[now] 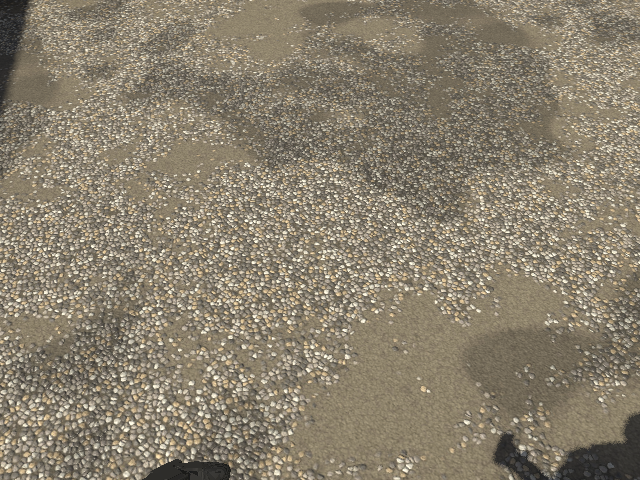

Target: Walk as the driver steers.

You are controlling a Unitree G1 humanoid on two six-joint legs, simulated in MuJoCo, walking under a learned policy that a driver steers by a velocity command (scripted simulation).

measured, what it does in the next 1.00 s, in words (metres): stands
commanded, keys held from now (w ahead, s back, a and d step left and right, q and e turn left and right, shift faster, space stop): w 0.46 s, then no key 0.54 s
